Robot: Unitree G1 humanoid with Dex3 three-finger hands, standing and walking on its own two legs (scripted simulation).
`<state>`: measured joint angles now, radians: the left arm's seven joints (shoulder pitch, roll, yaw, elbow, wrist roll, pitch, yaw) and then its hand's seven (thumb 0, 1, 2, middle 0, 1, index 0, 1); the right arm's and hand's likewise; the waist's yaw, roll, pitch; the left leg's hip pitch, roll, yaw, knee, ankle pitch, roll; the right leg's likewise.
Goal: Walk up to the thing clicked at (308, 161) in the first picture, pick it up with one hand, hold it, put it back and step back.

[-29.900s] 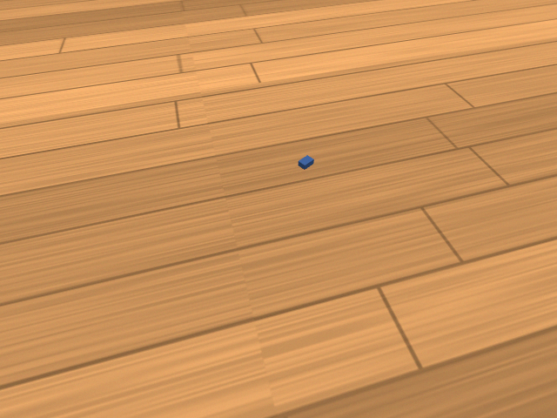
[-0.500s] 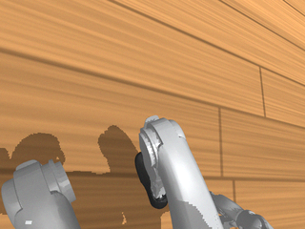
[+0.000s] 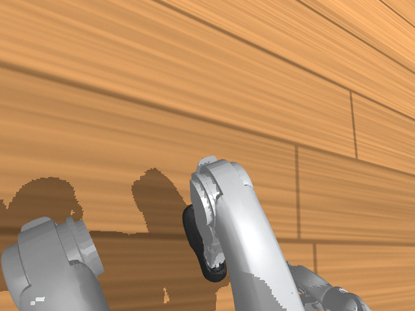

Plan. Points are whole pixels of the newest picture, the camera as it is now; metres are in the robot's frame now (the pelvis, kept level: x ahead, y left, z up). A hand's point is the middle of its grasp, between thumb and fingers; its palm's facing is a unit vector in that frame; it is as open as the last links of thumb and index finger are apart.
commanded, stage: open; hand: left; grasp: from above
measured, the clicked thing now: out of the picture +0.44 +0.31 -0.27
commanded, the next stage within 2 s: withdraw in 0.22 s
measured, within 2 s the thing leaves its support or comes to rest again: neither
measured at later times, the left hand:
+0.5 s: hand out of the picture +0.44 +0.32 -0.23, palm faces -0.38 -0.14 -0.92, open 12.0 cm
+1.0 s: hand out of the picture +0.42 +0.31 -0.06, palm faces -0.47 -0.10 -0.88, open 12.2 cm
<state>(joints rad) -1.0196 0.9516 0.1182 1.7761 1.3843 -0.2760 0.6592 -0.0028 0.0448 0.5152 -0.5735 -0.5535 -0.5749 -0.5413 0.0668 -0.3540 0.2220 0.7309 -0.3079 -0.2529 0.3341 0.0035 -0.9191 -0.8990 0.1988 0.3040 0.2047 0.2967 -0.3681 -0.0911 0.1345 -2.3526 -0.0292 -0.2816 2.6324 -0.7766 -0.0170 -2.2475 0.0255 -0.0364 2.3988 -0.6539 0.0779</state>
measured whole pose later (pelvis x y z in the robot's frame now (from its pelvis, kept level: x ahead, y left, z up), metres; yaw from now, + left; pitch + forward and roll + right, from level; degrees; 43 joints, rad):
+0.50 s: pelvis +0.00 +0.00 +0.00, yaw +0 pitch +27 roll -15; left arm -1.00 0.95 0.17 1.68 1.39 -0.28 0.65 0.00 -0.17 0.71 -0.37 -0.74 -0.38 -0.73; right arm 0.08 -0.35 0.21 0.72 -0.30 -0.25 0.34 0.00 -0.92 -0.90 0.20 0.30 0.20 0.30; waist -0.35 -0.09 0.13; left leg -2.35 -0.03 -0.28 2.63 -0.78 -0.03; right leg -2.25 0.02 -0.04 2.40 -0.65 0.08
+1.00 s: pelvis -0.01 -0.01 +0.07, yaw +8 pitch +34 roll -9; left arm -0.96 0.65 0.00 1.32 1.19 -0.16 0.20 0.00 -0.21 0.78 -0.38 -0.71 -0.36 -0.73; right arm 0.14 -0.32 0.03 0.68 -0.11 -0.02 0.23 0.00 -0.92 -0.90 0.20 0.30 0.20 0.30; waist -0.20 0.07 -0.09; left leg -2.24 -0.03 -0.14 2.33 -0.69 -0.01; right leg -2.18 -0.04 0.04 2.21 -0.63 0.07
